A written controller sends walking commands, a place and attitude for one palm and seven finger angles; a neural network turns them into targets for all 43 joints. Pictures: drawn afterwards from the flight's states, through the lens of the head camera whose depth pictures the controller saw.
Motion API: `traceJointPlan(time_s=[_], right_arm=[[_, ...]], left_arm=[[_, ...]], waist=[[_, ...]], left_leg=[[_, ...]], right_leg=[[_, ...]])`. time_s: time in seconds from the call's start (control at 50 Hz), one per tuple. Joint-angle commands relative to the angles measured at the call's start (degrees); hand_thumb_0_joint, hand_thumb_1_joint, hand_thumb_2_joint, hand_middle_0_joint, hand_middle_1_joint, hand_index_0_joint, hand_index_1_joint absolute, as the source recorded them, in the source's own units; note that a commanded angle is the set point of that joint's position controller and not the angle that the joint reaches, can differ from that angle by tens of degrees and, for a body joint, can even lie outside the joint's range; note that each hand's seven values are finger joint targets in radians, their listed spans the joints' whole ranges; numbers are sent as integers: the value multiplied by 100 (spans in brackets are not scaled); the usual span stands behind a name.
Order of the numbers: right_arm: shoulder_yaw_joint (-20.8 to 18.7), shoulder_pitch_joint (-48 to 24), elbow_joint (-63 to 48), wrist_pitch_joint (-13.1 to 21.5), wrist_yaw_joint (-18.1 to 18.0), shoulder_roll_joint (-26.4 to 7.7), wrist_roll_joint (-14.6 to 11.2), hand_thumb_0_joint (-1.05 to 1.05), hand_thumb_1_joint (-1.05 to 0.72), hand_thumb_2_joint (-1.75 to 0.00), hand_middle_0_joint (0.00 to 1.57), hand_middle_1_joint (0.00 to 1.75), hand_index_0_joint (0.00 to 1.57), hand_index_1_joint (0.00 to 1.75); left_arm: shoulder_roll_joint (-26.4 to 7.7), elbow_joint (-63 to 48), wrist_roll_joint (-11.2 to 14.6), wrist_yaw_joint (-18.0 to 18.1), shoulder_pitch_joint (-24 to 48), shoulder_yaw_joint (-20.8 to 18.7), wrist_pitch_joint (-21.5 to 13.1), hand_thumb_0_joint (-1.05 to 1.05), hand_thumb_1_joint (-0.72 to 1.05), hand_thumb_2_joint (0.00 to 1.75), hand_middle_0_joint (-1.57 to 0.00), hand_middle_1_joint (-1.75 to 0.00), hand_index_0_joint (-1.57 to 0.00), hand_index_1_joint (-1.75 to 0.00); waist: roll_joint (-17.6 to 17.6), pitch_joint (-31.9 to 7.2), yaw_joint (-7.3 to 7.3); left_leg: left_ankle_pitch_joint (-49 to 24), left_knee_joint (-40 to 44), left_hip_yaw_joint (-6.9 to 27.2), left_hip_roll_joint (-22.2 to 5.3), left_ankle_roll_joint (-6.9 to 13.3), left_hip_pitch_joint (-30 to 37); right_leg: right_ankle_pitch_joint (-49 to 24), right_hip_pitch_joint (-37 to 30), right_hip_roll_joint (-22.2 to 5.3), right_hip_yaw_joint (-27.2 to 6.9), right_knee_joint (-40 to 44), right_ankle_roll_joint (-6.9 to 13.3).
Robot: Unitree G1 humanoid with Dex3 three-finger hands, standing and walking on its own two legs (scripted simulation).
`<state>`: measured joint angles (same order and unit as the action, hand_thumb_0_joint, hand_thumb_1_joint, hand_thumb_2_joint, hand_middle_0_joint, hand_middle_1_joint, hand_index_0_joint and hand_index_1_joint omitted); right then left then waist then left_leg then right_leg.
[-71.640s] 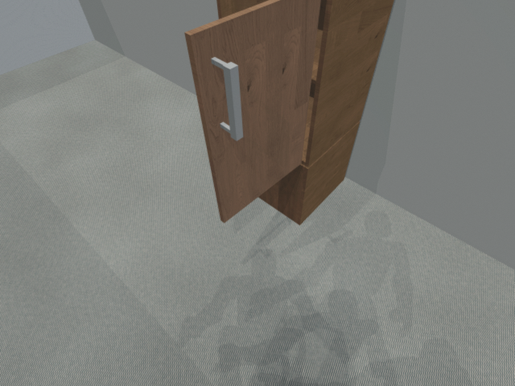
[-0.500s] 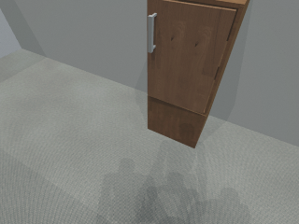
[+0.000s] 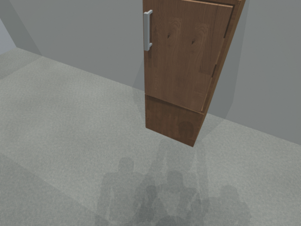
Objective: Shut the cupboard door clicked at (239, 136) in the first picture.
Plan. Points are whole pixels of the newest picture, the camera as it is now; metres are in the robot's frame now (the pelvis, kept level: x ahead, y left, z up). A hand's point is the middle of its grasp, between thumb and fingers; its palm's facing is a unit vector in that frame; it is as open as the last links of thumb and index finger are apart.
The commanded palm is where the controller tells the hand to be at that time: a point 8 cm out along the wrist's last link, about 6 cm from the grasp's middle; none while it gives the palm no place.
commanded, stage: look to check the result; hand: left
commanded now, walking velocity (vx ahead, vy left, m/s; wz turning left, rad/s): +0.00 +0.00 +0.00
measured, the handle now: (148, 30) +0.94 +0.05 +0.10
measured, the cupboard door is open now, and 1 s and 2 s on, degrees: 2 2 2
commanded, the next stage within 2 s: walk to a spot facing it in 0.28 s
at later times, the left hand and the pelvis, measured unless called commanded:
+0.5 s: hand out of the picture +0.01 +0.17 -0.18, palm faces +0.03 -0.98 -0.20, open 7.4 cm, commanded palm none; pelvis +0.01 -0.01 +0.00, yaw +1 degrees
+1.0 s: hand out of the picture +0.07 +0.22 -0.15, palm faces +0.29 -0.91 -0.28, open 7.4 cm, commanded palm none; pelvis +0.01 -0.02 +0.00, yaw +18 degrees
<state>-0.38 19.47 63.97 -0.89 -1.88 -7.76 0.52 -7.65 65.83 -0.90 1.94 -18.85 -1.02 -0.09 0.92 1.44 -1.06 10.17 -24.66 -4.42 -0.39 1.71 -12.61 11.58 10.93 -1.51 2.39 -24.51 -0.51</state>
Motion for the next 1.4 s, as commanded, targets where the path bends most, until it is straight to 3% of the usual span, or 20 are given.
traceJointPlan(time_s=[0.0, 0.44, 0.62, 0.66, 0.7, 0.72, 0.74, 0.78, 0.9, 0.96, 0.98, 1.0, 1.02, 1.04, 1.12, 1.24, 1.32, 1.34, 1.36, 1.38], right_arm=[[-104, 385, -146, 82, -24, -551, 25, 0, -90, -90, 20, 30, 20, 30], [-83, 138, -202, 45, -1, -559, 9, 0, -90, -90, 20, 30, 20, 30], [-302, 1, -691, -148, 90, -580, 73, 0, -90, -90, 20, 30, 20, 30], [-349, 84, -798, -141, 126, -707, 90, 0, -90, -90, 20, 30, 20, 30], [-426, 192, -912, -87, 84, -1181, 186, 0, -90, -90, 20, 30, 20, 30], [-473, 346, -901, -81, 24, -1368, 196, 0, -90, -90, 20, 30, 20, 30], [-486, 386, -901, -57, -9, -1420, 172, 0, -90, -90, 20, 30, 20, 30], [-479, 112, -1015, -23, -40, -1410, 170, 0, -90, -90, 20, 30, 20, 30], [-551, -174, -1208, -105, -17, -1554, 190, 0, -90, -90, 20, 30, 20, 30], [-597, -530, -1399, -164, 34, -1517, 150, 0, -90, -90, 20, 30, 20, 30], [-597, -674, -1481, -185, 63, -1396, 92, 0, -90, -90, 20, 30, 20, 30], [-587, -576, -1546, -204, 106, -1070, 31, 0, -90, -90, 20, 30, 20, 30], [-616, -602, -1635, -177, 121, -992, 75, 0, -90, -90, 20, 30, 20, 30], [-650, -514, -1645, -204, 171, -1198, 139, 0, -90, -90, 20, 30, 20, 30], [-541, -755, -1630, -252, 292, -1009, 70, 0, -90, -90, 20, 30, 20, 30], [-379, -1472, -1844, -218, 342, -846, 36, 0, -90, -90, 20, 30, 20, 30], [-390, -1021, -1760, -131, 319, -1025, 55, 0, -90, -90, 20, 30, 20, 30], [-447, -577, -1645, -79, 333, -1273, 81, 0, -90, -90, 20, 30, 20, 30], [-643, -163, -1573, -34, 289, -2037, 166, 0, -90, -90, 20, 30, 20, 30], [-709, 331, -1439, -57, 250, -2333, 147, 0, -90, -90, 20, 30, 20, 30]], left_arm=[[-568, -98, 5, 17, -353, -71, -51, 0, 90, 90, -20, -30, -20, -30], [-649, -164, 19, 37, -193, -99, -20, 0, 90, 90, -20, -30, -20, -30], [-1055, -851, -52, 59, 383, -448, 96, 0, 90, 90, -20, -30, -20, -30], [-1080, -1044, -63, 53, 602, -492, 135, 0, 90, 90, -20, -30, -20, -30], [-884, -1185, -4, 26, 543, -492, 186, 0, 90, 90, -20, -30, -20, -30], [-852, -1315, -28, 31, 694, -477, 213, 0, 90, 90, -20, -30, -20, -30], [-887, -1400, -62, 19, 820, -463, 184, 0, 90, 90, -20, -30, -20, -30], [-866, -1455, -48, -17, 859, -464, 99, 0, 90, 90, -20, -30, -20, -30], [-861, -1706, -3, -36, 920, -415, 127, 0, 90, 90, -20, -30, -20, -30], [-1011, -1660, 15, -12, 395, -454, 124, 0, 90, 90, -20, -30, -20, -30], [-1181, -1622, 6, 7, 125, -504, 99, 0, 90, 90, -20, -30, -20, -30], [-1654, -1667, -68, 45, 104, -595, 59, 0, 90, 90, -20, -30, -20, -30], [-1916, -1820, -115, 66, 489, -597, 76, 0, 90, 90, -20, -30, -20, -30], [-1873, -1975, -69, 90, 889, -563, 93, 0, 90, 90, -20, -30, -20, -30], [-1368, -1941, -65, 71, 1054, -447, -32, 0, 90, 90, -20, -30, -20, -30], [-1624, -1711, -90, 56, 96, -549, -14, 0, 90, 90, -20, -30, -20, -30], [-1720, -1759, -58, -5, 138, -589, -9, 0, 90, 90, -20, -30, -20, -30], [-1650, -1772, -20, -40, 151, -570, -10, 0, 90, 90, -20, -30, -20, -30], [-1288, -1978, 15, -116, 115, -505, 10, 0, 90, 90, -20, -30, -20, -30], [-1122, -2329, -53, -145, 700, -389, 9, 0, 90, 90, -20, -30, -20, -30]], waist=[[-143, 503, 24], [-54, 375, 64], [-843, 156, -61], [-147, 160, -155], [1521, 230, -189], [1681, 127, -275], [1239, -66, -218], [546, -362, -105], [764, -486, -83], [727, -568, 176], [456, -560, 324], [-825, -443, 315], [-1490, -99, 296], [-696, -55, 49], [-1100, 115, -129], [-1287, -132, 321], [-1198, -396, 30], [-653, -696, -213], [1198, -992, -450], [1566, -866, -716]], left_leg=[[693, 692, 664, -527, 35, -109], [-16, 465, 671, -511, -11, -116], [480, -1380, 392, -154, -123, -569], [245, -891, 817, -376, -25, -564], [-25, 648, 3123, -1217, 496, -706], [-8, 1129, 3828, -1493, 784, -310], [-176, 1018, 3913, -1564, 965, -29], [-578, 686, 3460, -1341, 997, 150], [-731, 588, 3293, -909, 850, 138], [-346, 375, 3069, -506, 530, -567], [301, 100, 2785, -236, 272, -1238], [1423, -1073, 1949, 410, -171, -2243], [2159, -3034, 1026, 819, -427, -2651], [2187, -4042, 1129, 442, -357, -2227], [1446, -4385, 625, 16, -483, -2246], [1599, -2483, -24, 49, -421, -1765], [848, -791, -300, 246, -216, -312], [181, -95, 50, -11, -63, 781], [-634, 51, 2157, -1578, 704, 1992], [-553, 516, 3284, -2403, 1386, 1945]], right_leg=[[545, 432, -369, -495, 696, 258], [120, 115, -472, -341, 509, 218], [887, 688, -1527, -287, 402, 698], [1000, 912, -1319, 119, -249, 501], [1451, 1143, -165, 567, -2036, -6], [2039, 1660, 45, 109, -3063, -34], [1896, 1967, -24, -289, -3579, -16], [1521, 2007, -59, -479, -3724, -104], [1522, 1377, 230, -373, -2323, -196], [830, 78, 408, -244, -696, -144], [457, -753, 199, -380, 224, -85], [1286, -1325, -1053, -1773, 1085, 362], [1373, -560, -2522, -2979, 1463, 1018], [1097, 237, -2608, -2528, 1230, 1204], [-2077, -193, -1595, -669, 244, 879], [-3833, -1220, -1649, -104, -314, 637], [-3410, -696, -1613, 298, -1060, 335], [-2505, -24, -1485, 531, -1937, 103], [827, 1792, -693, 871, -3311, -287], [2809, 2724, -413, 424, -4135, -282]])
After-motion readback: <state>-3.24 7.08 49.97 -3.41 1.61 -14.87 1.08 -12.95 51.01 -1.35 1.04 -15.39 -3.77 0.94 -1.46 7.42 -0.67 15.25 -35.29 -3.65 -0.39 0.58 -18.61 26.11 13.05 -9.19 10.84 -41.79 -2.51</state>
